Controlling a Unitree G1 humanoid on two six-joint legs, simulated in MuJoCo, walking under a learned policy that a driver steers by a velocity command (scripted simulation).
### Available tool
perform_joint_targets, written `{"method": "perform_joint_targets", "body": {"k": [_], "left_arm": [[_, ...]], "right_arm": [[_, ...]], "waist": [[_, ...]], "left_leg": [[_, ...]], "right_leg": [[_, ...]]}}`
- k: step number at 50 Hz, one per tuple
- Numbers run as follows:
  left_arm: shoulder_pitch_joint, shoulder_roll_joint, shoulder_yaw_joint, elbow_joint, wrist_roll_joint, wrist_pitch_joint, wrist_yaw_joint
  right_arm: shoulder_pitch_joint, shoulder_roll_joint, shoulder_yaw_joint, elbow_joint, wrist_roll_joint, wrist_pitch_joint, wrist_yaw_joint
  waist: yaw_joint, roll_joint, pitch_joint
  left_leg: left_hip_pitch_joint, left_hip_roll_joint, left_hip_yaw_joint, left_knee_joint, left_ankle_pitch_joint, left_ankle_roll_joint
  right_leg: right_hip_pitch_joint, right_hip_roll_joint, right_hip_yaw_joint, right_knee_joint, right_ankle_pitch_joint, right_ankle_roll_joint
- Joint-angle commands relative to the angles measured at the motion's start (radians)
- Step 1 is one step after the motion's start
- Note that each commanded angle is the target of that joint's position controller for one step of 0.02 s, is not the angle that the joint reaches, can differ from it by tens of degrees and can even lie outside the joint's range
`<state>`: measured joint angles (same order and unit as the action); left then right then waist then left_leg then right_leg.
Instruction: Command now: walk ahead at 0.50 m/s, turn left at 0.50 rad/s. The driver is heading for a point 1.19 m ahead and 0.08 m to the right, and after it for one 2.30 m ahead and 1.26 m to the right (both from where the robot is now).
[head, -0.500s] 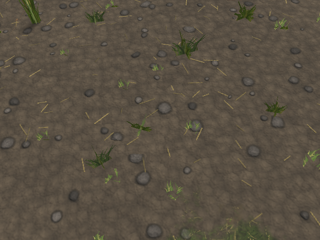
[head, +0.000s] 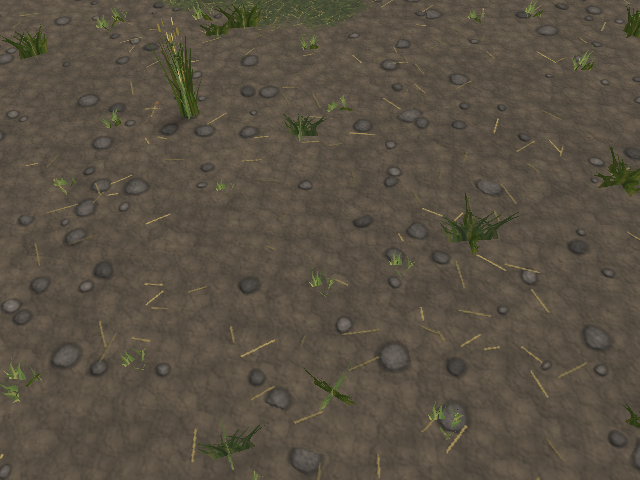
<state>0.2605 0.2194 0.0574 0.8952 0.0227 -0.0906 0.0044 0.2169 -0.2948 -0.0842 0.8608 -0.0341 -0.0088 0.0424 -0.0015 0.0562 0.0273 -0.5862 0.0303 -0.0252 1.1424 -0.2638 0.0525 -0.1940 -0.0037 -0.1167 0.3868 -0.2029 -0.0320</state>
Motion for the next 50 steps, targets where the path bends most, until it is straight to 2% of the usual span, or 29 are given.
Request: {"method": "perform_joint_targets", "body": {"k": [1, 6, 10, 12, 13, 14, 15, 16, 17, 18, 19, 20, 21, 23, 28, 31, 34, 37, 39, 40, 41, 42, 43, 44, 45, 46, 47, 48, 50], "left_arm": [[0.047, 0.100, 0.022, -0.030, 0.000, -0.028, -0.007], [0.090, 0.115, 0.023, -0.001, -0.003, -0.030, -0.017], [0.177, 0.159, 0.032, 0.045, -0.001, -0.014, -0.012], [0.197, 0.169, 0.032, 0.064, -0.004, 0.000, -0.008], [0.191, 0.167, 0.028, 0.071, -0.009, 0.009, -0.007], [0.193, 0.138, 0.017, 0.062, -0.015, 0.011, -0.006], [0.210, 0.054, -0.008, 0.005, -0.039, 0.008, -0.017], [0.220, 0.095, 0.009, 0.000, -0.031, 0.007, -0.018], [0.133, 0.139, 0.023, -0.011, -0.020, 0.012, -0.014], [0.086, 0.111, 0.016, -0.017, -0.023, 0.004, -0.020], [0.088, 0.095, 0.015, -0.004, -0.021, 0.005, -0.022], [0.105, 0.087, 0.016, 0.005, -0.002, 0.019, -0.025], [0.133, 0.069, 0.014, 0.021, 0.008, 0.034, -0.030], [0.135, 0.056, 0.016, 0.027, 0.008, 0.052, -0.040], [-0.043, 0.049, 0.016, -0.029, 0.002, 0.059, -0.048], [-0.132, 0.032, 0.002, -0.063, 0.005, 0.053, -0.055], [-0.219, 0.028, -0.007, -0.106, 0.009, 0.050, -0.060], [-0.205, 0.043, -0.002, -0.119, 0.008, 0.048, -0.056], [-0.090, 0.071, 0.013, -0.096, 0.011, 0.046, -0.048], [0.030, 0.092, 0.026, -0.061, 0.015, 0.041, -0.045], [0.176, 0.156, 0.052, -0.023, 0.029, 0.037, -0.035], [0.204, 0.284, 0.086, -0.033, 0.032, 0.039, -0.023], [0.200, 0.284, 0.086, -0.034, -0.011, 0.053, -0.027], [0.131, 0.260, 0.080, -0.036, -0.017, 0.058, -0.021], [0.084, 0.200, 0.065, -0.041, -0.019, 0.057, -0.018], [0.044, 0.166, 0.054, -0.045, -0.017, 0.054, -0.014], [0.019, 0.141, 0.045, -0.047, -0.024, 0.049, -0.009], [0.012, 0.137, 0.041, -0.051, -0.025, 0.041, -0.009], [0.039, 0.163, 0.046, -0.049, -0.026, 0.025, -0.012]], "right_arm": [[-0.012, 0.005, 0.006, -0.063, -0.002, 0.003, 0.014], [-0.153, 0.035, 0.031, -0.099, -0.003, -0.009, 0.027], [-0.237, 0.018, 0.036, -0.128, -0.008, -0.018, 0.023], [-0.179, 0.008, 0.032, -0.109, -0.014, -0.032, 0.012], [-0.054, 0.004, 0.025, -0.064, -0.018, -0.046, 0.005], [0.109, -0.039, 0.009, -0.006, -0.031, -0.061, -0.005], [0.256, -0.150, -0.017, 0.010, -0.046, -0.068, -0.022], [0.277, -0.204, -0.033, 0.027, -0.004, -0.054, -0.031], [0.190, -0.168, -0.024, 0.019, 0.012, -0.050, -0.033], [0.121, -0.101, -0.006, 0.013, 0.013, -0.057, -0.032], [0.070, -0.054, 0.006, 0.009, 0.012, -0.061, -0.030], [0.048, -0.024, 0.017, 0.015, 0.019, -0.068, -0.032], [0.042, -0.006, 0.022, 0.018, 0.020, -0.075, -0.034], [0.081, -0.018, 0.020, 0.040, 0.022, -0.091, -0.038], [0.163, -0.010, 0.026, 0.080, 0.016, -0.104, -0.047], [0.165, -0.016, 0.029, 0.084, 0.015, -0.111, -0.051], [0.209, -0.032, 0.029, 0.106, 0.016, -0.111, -0.062], [0.212, -0.062, 0.023, 0.116, 0.011, -0.102, -0.073], [0.202, -0.090, 0.016, 0.116, 0.004, -0.088, -0.078], [0.193, -0.102, 0.012, 0.108, 0.006, -0.077, -0.077], [0.178, -0.101, 0.013, 0.084, 0.011, -0.075, -0.073], [0.234, 0.007, 0.034, 0.023, 0.031, -0.081, -0.054], [0.147, -0.054, 0.021, -0.011, 0.023, -0.092, -0.047], [0.065, -0.046, 0.025, -0.042, 0.021, -0.102, -0.041], [0.051, -0.042, 0.030, -0.046, 0.021, -0.111, -0.041], [0.054, -0.036, 0.028, -0.040, 0.014, -0.105, -0.044], [0.071, -0.031, 0.030, -0.043, -0.003, -0.085, -0.044], [0.089, -0.021, 0.031, -0.040, -0.013, -0.064, -0.041], [0.081, -0.009, 0.034, -0.053, -0.018, -0.037, -0.036]], "waist": [[-0.007, -0.130, -0.007], [0.018, -0.158, 0.034], [0.047, -0.178, 0.054], [0.019, -0.181, 0.019], [-0.045, -0.149, -0.044], [-0.101, -0.103, -0.160], [-0.143, 0.100, -0.308], [-0.118, 0.189, -0.353], [-0.091, 0.069, -0.210], [-0.067, 0.026, -0.107], [-0.031, 0.002, -0.048], [0.002, 0.022, -0.016], [0.020, 0.027, -0.019], [0.034, 0.020, -0.014], [0.005, 0.004, 0.069], [-0.006, 0.007, 0.084], [-0.029, -0.005, 0.100], [-0.012, 0.010, 0.071], [0.040, 0.037, -0.013], [0.090, 0.029, -0.084], [0.159, -0.023, -0.167], [0.105, -0.255, -0.276], [0.119, -0.200, -0.340], [0.094, -0.128, -0.188], [0.064, -0.051, -0.097], [0.023, -0.013, -0.036], [-0.012, -0.026, -0.022], [-0.027, -0.041, -0.033], [-0.033, -0.060, -0.038]], "left_leg": [[-0.115, 0.035, -0.039, -0.040, 0.102, -0.019], [-0.008, 0.016, 0.032, -0.384, 0.218, -0.019], [0.064, -0.001, 0.104, -0.540, 0.097, 0.019], [0.162, -0.043, 0.134, -0.606, 0.030, 0.055], [0.318, -0.076, 0.151, -0.692, 0.078, 0.076], [0.568, -0.032, 0.091, -0.695, 0.087, 0.101], [0.886, 0.269, -0.307, -0.736, -0.036, 0.190], [0.926, 0.391, -0.628, -0.874, 0.044, 0.255], [0.836, 0.341, -0.464, -0.850, 0.093, 0.231], [0.699, 0.293, -0.347, -0.870, 0.159, 0.205], [0.594, 0.239, -0.255, -0.906, 0.203, 0.163], [0.520, 0.202, -0.195, -0.933, 0.245, 0.140], [0.488, 0.180, -0.154, -0.953, 0.267, 0.134], [0.481, 0.178, -0.100, -0.982, 0.328, 0.142], [0.510, 0.185, 0.013, -1.035, 0.342, 0.135], [0.515, 0.175, 0.097, -1.036, 0.408, 0.117], [0.588, 0.200, 0.141, -1.019, 0.494, 0.104], [0.690, 0.215, 0.192, -0.888, 0.814, 0.082], [0.725, 0.219, 0.223, -0.664, 1.075, 0.068], [0.684, 0.209, 0.236, -0.474, 1.044, 0.057], [0.506, 0.181, 0.244, -0.207, 0.813, 0.032], [0.103, 0.011, 0.242, 0.202, 0.030, -0.021], [-0.071, -0.086, 0.024, 0.354, -0.237, -0.029], [-0.162, -0.008, -0.026, 0.330, -0.142, -0.018], [-0.135, 0.033, -0.018, 0.236, -0.069, -0.018], [-0.077, 0.060, -0.018, 0.152, -0.051, -0.026], [-0.010, 0.075, -0.021, 0.093, -0.050, -0.042], [0.034, 0.079, -0.018, 0.055, -0.052, -0.054], [0.039, 0.077, 0.004, -0.013, -0.031, -0.077]], "right_leg": [[0.073, -0.258, 0.181, -0.227, 0.173, -0.127], [0.062, -0.225, 0.048, -0.238, 0.238, -0.113], [0.160, -0.268, 0.045, -0.193, 0.333, -0.115], [0.217, -0.273, 0.032, -0.075, 0.555, -0.111], [0.210, -0.243, -0.006, 0.084, 0.662, -0.095], [0.093, -0.203, -0.038, 0.282, 0.556, -0.073], [-0.231, -0.107, -0.078, 0.630, 0.145, -0.024], [-0.420, 0.011, 0.031, 0.838, -0.320, -0.015], [-0.505, -0.057, 0.113, 0.889, -0.261, -0.031], [-0.497, -0.086, 0.125, 0.849, -0.182, -0.037], [-0.450, -0.112, 0.126, 0.779, -0.132, -0.036], [-0.402, -0.124, 0.125, 0.734, -0.108, -0.027], [-0.361, -0.122, 0.121, 0.714, -0.088, -0.019], [-0.369, -0.108, 0.116, 0.710, -0.050, -0.011], [-0.519, -0.095, 0.156, 0.583, 0.110, 0.001], [-0.478, -0.077, 0.106, 0.419, 0.214, -0.007], [-0.449, -0.063, 0.046, 0.296, 0.216, -0.039], [-0.381, -0.008, -0.012, 0.232, 0.107, -0.090], [-0.246, 0.064, -0.051, 0.220, 0.003, -0.137], [-0.099, 0.097, -0.049, 0.163, 0.006, -0.162], [0.140, 0.030, 0.078, 0.115, -0.008, -0.213], [0.452, -0.282, 0.572, 0.081, 0.029, -0.365], [0.504, -0.345, 0.885, -0.075, 0.055, -0.424], [0.399, -0.321, 0.716, -0.090, 0.052, -0.385], [0.261, -0.288, 0.615, -0.111, 0.120, -0.339], [0.144, -0.235, 0.528, -0.129, 0.205, -0.295], [0.060, -0.190, 0.462, -0.144, 0.264, -0.272], [0.023, -0.165, 0.421, -0.153, 0.295, -0.263], [-0.008, -0.133, 0.382, -0.164, 0.348, -0.264]]}}
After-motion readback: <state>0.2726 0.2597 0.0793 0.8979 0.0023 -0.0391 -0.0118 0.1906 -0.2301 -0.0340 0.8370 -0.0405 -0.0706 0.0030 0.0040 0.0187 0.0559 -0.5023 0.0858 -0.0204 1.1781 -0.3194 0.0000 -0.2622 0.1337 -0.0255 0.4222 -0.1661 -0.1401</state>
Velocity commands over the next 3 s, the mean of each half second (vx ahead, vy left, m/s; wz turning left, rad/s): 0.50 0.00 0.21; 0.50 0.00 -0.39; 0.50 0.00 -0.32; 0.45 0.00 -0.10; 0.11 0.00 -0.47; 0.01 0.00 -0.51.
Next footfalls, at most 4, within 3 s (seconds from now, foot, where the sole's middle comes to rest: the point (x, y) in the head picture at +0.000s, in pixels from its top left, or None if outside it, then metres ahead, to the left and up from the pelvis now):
0.28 left None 0.27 0.14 -0.78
0.82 right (365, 438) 0.58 -0.03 -0.78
1.38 left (319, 310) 0.91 0.07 -0.78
1.92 right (420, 243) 1.11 -0.20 -0.78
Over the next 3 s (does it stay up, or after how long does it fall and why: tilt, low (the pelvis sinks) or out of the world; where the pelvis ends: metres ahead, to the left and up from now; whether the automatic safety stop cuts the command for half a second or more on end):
stays up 1.08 -0.09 -0.01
